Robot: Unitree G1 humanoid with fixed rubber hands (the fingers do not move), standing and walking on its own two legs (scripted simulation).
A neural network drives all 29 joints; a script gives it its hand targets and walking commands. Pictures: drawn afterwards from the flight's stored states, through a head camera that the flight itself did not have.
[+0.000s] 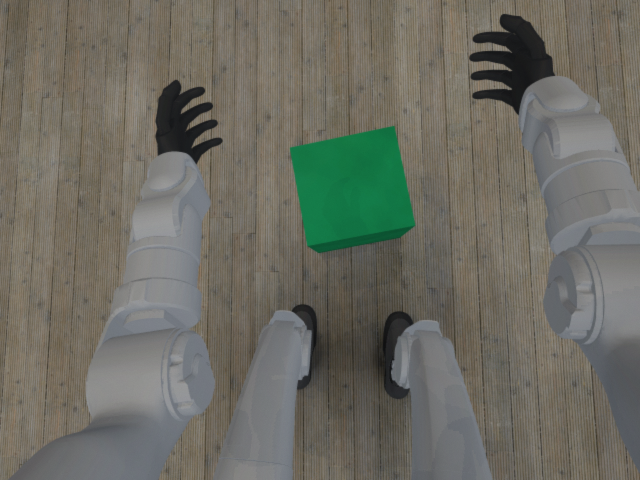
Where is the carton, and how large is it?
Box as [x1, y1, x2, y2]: [290, 126, 414, 252]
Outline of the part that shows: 394,126 290,147 308,246 318,252 385,240 399,237 414,225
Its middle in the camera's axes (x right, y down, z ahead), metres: +0.07 -0.09 +0.87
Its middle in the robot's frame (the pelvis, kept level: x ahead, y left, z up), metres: +0.50 +0.03 -0.52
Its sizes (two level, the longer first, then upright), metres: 0.210 0.200 0.250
